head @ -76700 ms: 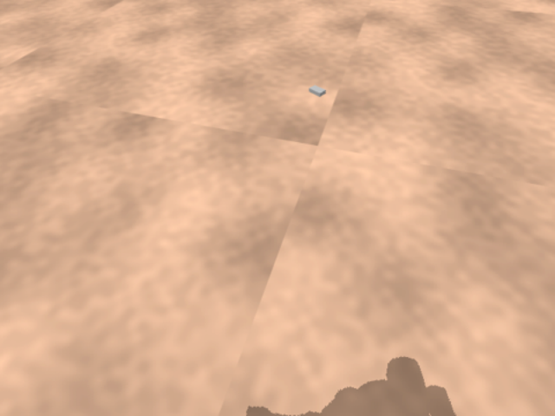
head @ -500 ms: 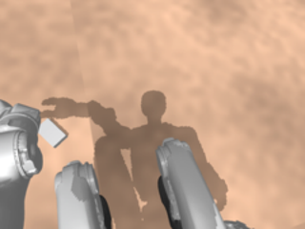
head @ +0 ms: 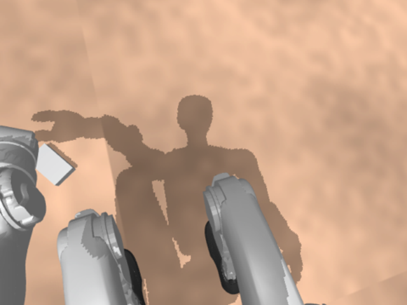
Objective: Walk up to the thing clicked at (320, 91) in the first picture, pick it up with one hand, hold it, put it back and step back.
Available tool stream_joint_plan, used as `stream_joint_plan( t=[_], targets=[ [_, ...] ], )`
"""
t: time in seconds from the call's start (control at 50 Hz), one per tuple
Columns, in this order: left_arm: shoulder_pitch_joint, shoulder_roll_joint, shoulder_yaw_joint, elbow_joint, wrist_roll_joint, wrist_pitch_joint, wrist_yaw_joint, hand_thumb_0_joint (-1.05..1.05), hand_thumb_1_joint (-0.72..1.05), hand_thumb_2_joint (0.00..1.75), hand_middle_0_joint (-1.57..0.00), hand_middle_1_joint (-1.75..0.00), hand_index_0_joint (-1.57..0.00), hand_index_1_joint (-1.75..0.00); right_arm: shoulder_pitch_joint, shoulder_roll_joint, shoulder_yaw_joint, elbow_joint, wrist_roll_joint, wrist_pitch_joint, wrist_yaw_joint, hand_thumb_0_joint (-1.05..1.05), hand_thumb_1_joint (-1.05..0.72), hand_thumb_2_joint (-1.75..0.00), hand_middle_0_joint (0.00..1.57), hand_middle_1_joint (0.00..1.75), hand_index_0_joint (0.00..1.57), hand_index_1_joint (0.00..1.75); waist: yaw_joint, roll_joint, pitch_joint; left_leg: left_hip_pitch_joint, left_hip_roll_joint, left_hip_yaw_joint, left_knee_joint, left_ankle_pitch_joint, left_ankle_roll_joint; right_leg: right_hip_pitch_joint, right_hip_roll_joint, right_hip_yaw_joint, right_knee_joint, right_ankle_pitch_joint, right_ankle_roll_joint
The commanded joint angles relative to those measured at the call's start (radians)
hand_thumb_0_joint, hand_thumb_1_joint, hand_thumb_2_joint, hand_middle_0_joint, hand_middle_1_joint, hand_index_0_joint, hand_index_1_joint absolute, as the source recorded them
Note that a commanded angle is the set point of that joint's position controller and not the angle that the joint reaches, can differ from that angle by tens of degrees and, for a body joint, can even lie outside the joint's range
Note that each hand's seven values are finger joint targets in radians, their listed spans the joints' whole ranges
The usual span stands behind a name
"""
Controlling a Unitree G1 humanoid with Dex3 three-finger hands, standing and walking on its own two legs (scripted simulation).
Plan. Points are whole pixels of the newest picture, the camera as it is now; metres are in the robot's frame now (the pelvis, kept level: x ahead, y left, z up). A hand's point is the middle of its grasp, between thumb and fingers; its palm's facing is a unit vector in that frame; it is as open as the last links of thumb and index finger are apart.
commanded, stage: approach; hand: left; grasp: from above
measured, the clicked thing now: (51, 164) +0.48 +0.29 -0.36
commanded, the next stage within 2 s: home in 0.06 s
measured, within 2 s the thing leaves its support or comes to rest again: neither
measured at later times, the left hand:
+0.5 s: hand out of the picture +0.32 +0.23 +0.08, palm faces +0.11 -0.90 -0.43, open 7.4 cm
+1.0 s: hand out of the picture +0.25 +0.21 +0.28, palm faces +0.17 -0.96 -0.22, open 7.4 cm
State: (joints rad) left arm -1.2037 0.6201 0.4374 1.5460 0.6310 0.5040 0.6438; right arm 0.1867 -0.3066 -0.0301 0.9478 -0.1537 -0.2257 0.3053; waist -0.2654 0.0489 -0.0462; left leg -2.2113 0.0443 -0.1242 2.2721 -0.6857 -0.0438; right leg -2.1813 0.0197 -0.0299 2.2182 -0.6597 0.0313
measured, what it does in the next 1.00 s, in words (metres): rises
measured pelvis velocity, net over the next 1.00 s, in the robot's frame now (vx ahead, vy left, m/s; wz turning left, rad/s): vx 0.09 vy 0.01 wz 0.11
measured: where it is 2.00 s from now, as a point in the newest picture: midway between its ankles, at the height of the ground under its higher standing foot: (182, 286)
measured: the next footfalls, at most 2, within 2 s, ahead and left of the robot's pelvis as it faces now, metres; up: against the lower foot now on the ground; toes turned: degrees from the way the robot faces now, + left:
none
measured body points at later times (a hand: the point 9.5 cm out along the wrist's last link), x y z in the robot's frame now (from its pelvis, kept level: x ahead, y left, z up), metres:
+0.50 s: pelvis +0.02 -0.01 +0.21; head +0.15 +0.03 +0.64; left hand +0.31 +0.27 +0.11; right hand +0.21 -0.26 +0.11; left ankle +0.08 +0.14 -0.33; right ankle +0.10 -0.13 -0.33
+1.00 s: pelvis +0.09 +0.01 +0.34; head +0.13 +0.02 +0.79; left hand +0.23 +0.26 +0.30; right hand +0.26 -0.21 +0.26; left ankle +0.08 +0.14 -0.33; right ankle +0.10 -0.13 -0.33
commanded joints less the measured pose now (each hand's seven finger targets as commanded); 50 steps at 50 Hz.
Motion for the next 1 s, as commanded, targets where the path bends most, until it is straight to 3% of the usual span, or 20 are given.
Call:
stream_joint_plan(
  t=[0.0, 0.1, 0.22, 0.28, 0.36, 0.42, 0.48, 0.5, 0.52, 0.56, 0.58, 0.6, 0.62, 0.68, 0.7, 0.82, 0.84, 0.88, 0.92, 0.98],
  targets=[
    [-0.217, 0.277, -0.043, -0.284, -0.02, 0.016, -0.018, 0.0, 0.9, 0.9, -0.2, -0.3, -0.2, -0.3, 0.217, -0.225, -0.09, -0.027, 0.047, 0.019, -0.008, 0.0, -0.9, -0.9, 0.2, 0.3, 0.2, 0.3, 0.072, 0.257, -0.95, 0.611, -0.028, 0.13, -0.279, 0.296, 0.053, 0.579, 0.011, -0.086, -0.304, 0.343, -0.039],
    [0.01, 0.102, -0.138, -0.52, -0.178, 0.038, -0.159, 0.0, 0.9, 0.9, -0.2, -0.3, -0.2, -0.3, 0.214, -0.217, -0.091, -0.101, 0.11, 0.04, -0.055, 0.0, -0.9, -0.9, 0.2, 0.3, 0.2, 0.3, 0.108, 0.186, -0.954, 0.726, -0.029, 0.096, -0.437, 0.237, 0.043, 0.635, 0.026, -0.09, -0.434, 0.243, -0.055],
    [0.3, -0.067, -0.251, -0.833, -0.375, 0.073, -0.331, 0.0, 0.9, 0.9, -0.2, -0.3, -0.2, -0.3, 0.112, -0.178, -0.055, -0.181, 0.148, 0.061, -0.169, 0.0, -0.9, -0.9, 0.2, 0.3, 0.2, 0.3, 0.119, 0.001, -0.742, 0.726, -0.023, 0.06, -0.623, 0.056, 0.056, 0.72, 0.031, -0.056, -0.643, 0.074, -0.049],
    [0.382, -0.078, -0.271, -0.987, -0.418, 0.054, -0.378, 0.0, 0.9, 0.9, -0.2, -0.3, -0.2, -0.3, 0.078, -0.14, -0.042, -0.229, 0.152, 0.061, -0.225, 0.0, -0.9, -0.9, 0.2, 0.3, 0.2, 0.3, 0.131, -0.02, -0.671, 0.778, -0.022, 0.071, -0.691, 0.063, 0.059, 0.831, 0.023, -0.011, -0.737, 0.07, -0.049],
    [0.538, -0.151, -0.305, -1.079, -0.475, 0.01, -0.413, 0.0, 0.9, 0.9, -0.2, -0.3, -0.2, -0.3, 0.017, -0.107, -0.025, -0.298, 0.158, 0.052, -0.29, 0.0, -0.9, -0.9, 0.2, 0.3, 0.2, 0.3, 0.152, 0.0, -0.533, 0.888, -0.025, 0.065, -0.821, 0.022, 0.058, 0.905, 0.012, 0.015, -0.859, 0.01, -0.057],
    [0.661, -0.158, -0.295, -1.19, -0.512, -0.037, -0.437, 0.0, 0.9, 0.9, -0.2, -0.3, -0.2, -0.3, -0.012, -0.099, -0.021, -0.343, 0.166, 0.05, -0.336, 0.0, -0.9, -0.9, 0.2, 0.3, 0.2, 0.3, 0.177, 0.083, -0.535, 1.05, -0.018, 0.052, -0.931, 0.066, 0.048, 0.97, 0.005, 0.0, -0.905, 0.075, -0.062],
    [0.738, -0.115, -0.249, -1.38, -0.56, -0.088, -0.459, 0.0, 0.9, 0.9, -0.2, -0.3, -0.2, -0.3, -0.028, -0.079, -0.014, -0.376, 0.177, 0.048, -0.368, 0.0, -0.9, -0.9, 0.2, 0.3, 0.2, 0.3, 0.197, 0.097, -0.532, 1.148, -0.02, 0.068, -0.994, 0.115, 0.051, 1.095, 0.002, 0.012, -0.991, 0.116, -0.057],
    [0.86, -0.191, -0.298, -1.311, -0.572, -0.089, -0.478, 0.0, 0.9, 0.9, -0.2, -0.3, -0.2, -0.3, -0.045, -0.069, -0.006, -0.385, 0.179, 0.043, -0.377, 0.0, -0.9, -0.9, 0.2, 0.3, 0.2, 0.3, 0.185, 0.074, -0.499, 1.165, -0.021, 0.077, -1.011, 0.142, 0.051, 1.129, 0.002, 0.017, -1.021, 0.136, -0.054],
    [0.87, -0.181, -0.292, -1.39, -0.587, -0.105, -0.493, 0.0, 0.9, 0.9, -0.2, -0.3, -0.2, -0.3, -0.041, -0.064, -0.005, -0.391, 0.178, 0.043, -0.383, 0.0, -0.9, -0.9, 0.2, 0.3, 0.2, 0.3, 0.183, 0.084, -0.484, 1.176, -0.021, 0.08, -1.029, 0.155, 0.053, 1.149, 0.002, 0.018, -1.044, 0.147, -0.052],
    [1.023, -0.242, -0.306, -1.363, -0.621, -0.113, -0.52, 0.0, 0.9, 0.9, -0.2, -0.3, -0.2, -0.3, -0.039, -0.06, -0.001, -0.415, 0.18, 0.039, -0.4, 0.0, -0.9, -0.9, 0.2, 0.3, 0.2, 0.3, 0.179, 0.074, -0.465, 1.23, -0.022, 0.087, -1.063, 0.202, 0.054, 1.207, 0.006, 0.011, -1.093, 0.196, -0.048],
    [1.011, -0.219, -0.296, -1.455, -0.636, -0.128, -0.529, 0.0, 0.9, 0.9, -0.2, -0.3, -0.2, -0.3, -0.025, -0.062, -0.001, -0.414, 0.18, 0.04, -0.406, 0.0, -0.9, -0.9, 0.2, 0.3, 0.2, 0.3, 0.177, 0.089, -0.488, 1.273, -0.022, 0.087, -1.08, 0.243, 0.054, 1.239, 0.006, 0.005, -1.102, 0.24, -0.049],
    [1.038, -0.184, -0.263, -1.505, -0.643, -0.137, -0.532, 0.0, 0.9, 0.9, -0.2, -0.3, -0.2, -0.3, -0.016, -0.066, -0.004, -0.421, 0.181, 0.04, -0.414, 0.0, -0.9, -0.9, 0.2, 0.3, 0.2, 0.3, 0.192, 0.111, -0.501, 1.318, -0.024, 0.095, -1.098, 0.297, 0.052, 1.275, 0.007, 0.002, -1.116, 0.288, -0.05],
    [1.134, -0.223, -0.296, -1.481, -0.652, -0.136, -0.542, 0.0, 0.9, 0.9, -0.2, -0.3, -0.2, -0.3, -0.016, -0.058, 0.001, -0.43, 0.182, 0.041, -0.419, 0.0, -0.9, -0.9, 0.2, 0.3, 0.2, 0.3, 0.184, 0.087, -0.474, 1.333, -0.026, 0.101, -1.107, 0.344, 0.054, 1.306, 0.008, -0.001, -1.137, 0.334, -0.046],
    [1.27, -0.234, -0.294, -1.536, -0.684, -0.139, -0.558, 0.0, 0.9, 0.9, -0.2, -0.3, -0.2, -0.3, 0.001, -0.066, -0.004, -0.462, 0.185, 0.038, -0.436, 0.0, -0.9, -0.9, 0.2, 0.3, 0.2, 0.3, 0.185, 0.058, -0.415, 1.383, -0.03, 0.098, -1.169, 0.368, 0.057, 1.375, 0.007, -0.009, -1.208, 0.362, -0.042],
    [1.295, -0.266, -0.318, -1.557, -0.695, -0.141, -0.566, 0.0, 0.9, 0.9, -0.2, -0.3, -0.2, -0.3, -0.007, -0.048, 0.01, -0.475, 0.187, 0.035, -0.437, 0.0, -0.9, -0.9, 0.2, 0.3, 0.2, 0.3, 0.177, 0.036, -0.394, 1.393, -0.029, 0.092, -1.19, 0.369, 0.058, 1.394, 0.007, -0.014, -1.23, 0.362, -0.04],
    [1.519, -0.265, -0.31, -1.721, -0.699, -0.13, -0.567, 0.0, 0.9, 0.9, -0.2, -0.3, -0.2, -0.3, 0.048, -0.037, 0.005, -0.532, 0.185, 0.032, -0.464, 0.0, -0.9, -0.9, 0.2, 0.3, 0.2, 0.3, 0.194, 0.034, -0.361, 1.534, -0.031, 0.093, -1.289, 0.498, 0.055, 1.514, 0.008, -0.029, -1.31, 0.484, -0.035],
    [1.612, -0.319, -0.345, -1.662, -0.7, -0.116, -0.572, 0.0, 0.9, 0.9, -0.2, -0.3, -0.2, -0.3, 0.044, -0.033, 0.01, -0.553, 0.186, 0.03, -0.468, 0.0, -0.9, -0.9, 0.2, 0.3, 0.2, 0.3, 0.188, 0.019, -0.34, 1.554, -0.033, 0.092, -1.305, 0.519, 0.056, 1.531, 0.009, -0.031, -1.332, 0.505, -0.032],
    [1.568, -0.263, -0.315, -1.851, -0.708, -0.126, -0.567, 0.0, 0.9, 0.9, -0.2, -0.3, -0.2, -0.3, 0.057, -0.034, 0.005, -0.559, 0.185, 0.026, -0.476, 0.0, -0.9, -0.9, 0.2, 0.3, 0.2, 0.3, 0.202, 0.017, -0.354, 1.596, -0.033, 0.088, -1.339, 0.525, 0.055, 1.572, 0.01, -0.036, -1.354, 0.508, -0.032],
    [1.678, -0.309, -0.344, -1.776, -0.701, -0.108, -0.57, 0.0, 0.9, 0.9, -0.2, -0.3, -0.2, -0.3, 0.054, -0.026, 0.011, -0.569, 0.181, 0.018, -0.485, 0.0, -0.9, -0.9, 0.2, 0.3, 0.2, 0.3, 0.198, 0.006, -0.309, 1.609, -0.034, 0.085, -1.355, 0.545, 0.056, 1.58, 0.009, -0.039, -1.378, 0.523, -0.03],
    [1.677, -0.304, -0.342, -1.844, -0.699, -0.112, -0.577, 0.0, 0.9, 0.9, -0.2, -0.3, -0.2, -0.3, 0.058, -0.026, 0.009, -0.579, 0.174, 0.007, -0.495, 0.0, -0.9, -0.9, 0.2, 0.3, 0.2, 0.3, 0.202, 0.003, -0.254, 1.629, -0.029, 0.077, -1.395, 0.522, 0.055, 1.58, 0.013, -0.048, -1.404, 0.487, -0.031]
  ],
)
